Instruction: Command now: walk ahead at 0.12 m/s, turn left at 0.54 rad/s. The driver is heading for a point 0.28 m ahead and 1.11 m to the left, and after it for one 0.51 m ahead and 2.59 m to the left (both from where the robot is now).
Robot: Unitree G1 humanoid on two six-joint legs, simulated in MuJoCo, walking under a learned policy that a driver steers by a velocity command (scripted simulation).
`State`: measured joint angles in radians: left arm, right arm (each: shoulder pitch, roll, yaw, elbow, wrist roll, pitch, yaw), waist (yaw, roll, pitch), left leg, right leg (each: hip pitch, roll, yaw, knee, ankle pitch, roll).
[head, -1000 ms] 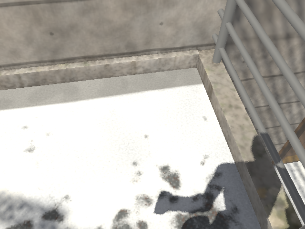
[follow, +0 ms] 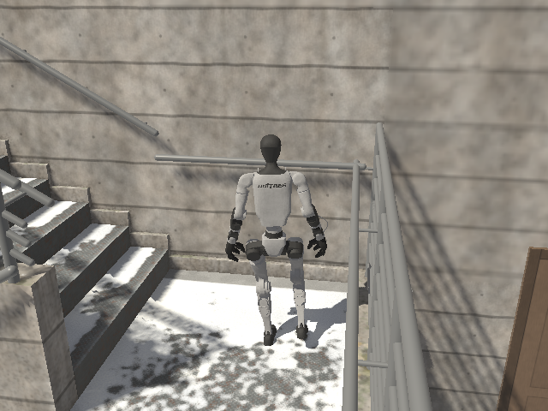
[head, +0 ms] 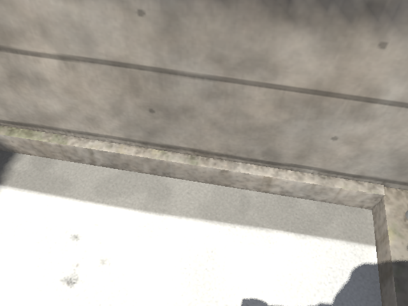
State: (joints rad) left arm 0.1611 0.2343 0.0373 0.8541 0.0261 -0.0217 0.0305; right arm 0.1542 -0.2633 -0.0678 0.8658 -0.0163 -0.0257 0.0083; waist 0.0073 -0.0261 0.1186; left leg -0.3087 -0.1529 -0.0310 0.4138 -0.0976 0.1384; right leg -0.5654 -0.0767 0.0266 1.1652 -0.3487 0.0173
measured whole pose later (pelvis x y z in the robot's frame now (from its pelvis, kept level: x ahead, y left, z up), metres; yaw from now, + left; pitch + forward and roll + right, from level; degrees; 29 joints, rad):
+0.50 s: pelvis +0.09 -0.04 +0.01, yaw +17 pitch +2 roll -1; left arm 0.02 0.31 0.04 0.76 -0.01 0.00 0.05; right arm 0.30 -0.33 -0.10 0.86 -0.01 0.04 -0.01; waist -0.07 0.02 0.05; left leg -0.19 -0.21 -0.35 0.40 -0.18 0.08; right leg -0.37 0.03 0.09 0.62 -0.32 -0.01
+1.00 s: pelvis +0.14 -0.01 +0.01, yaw +36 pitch +1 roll +0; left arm 0.36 0.33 0.08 0.82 0.02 0.00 0.02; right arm 0.05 -0.32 -0.04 0.79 -0.05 0.05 0.10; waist 0.06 -0.01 0.04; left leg -0.30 0.00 0.04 0.55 -0.37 0.00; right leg -0.07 -0.12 -0.18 0.38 -0.30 0.05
